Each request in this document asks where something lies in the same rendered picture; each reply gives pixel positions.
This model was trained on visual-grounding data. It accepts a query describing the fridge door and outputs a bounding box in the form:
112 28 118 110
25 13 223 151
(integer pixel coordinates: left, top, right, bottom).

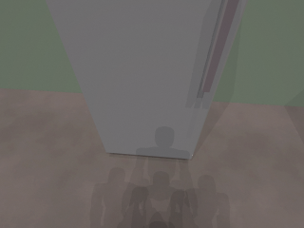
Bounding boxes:
46 0 247 160

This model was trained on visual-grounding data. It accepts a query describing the handle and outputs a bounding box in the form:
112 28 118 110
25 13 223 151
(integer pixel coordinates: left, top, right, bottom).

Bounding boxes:
201 0 239 92

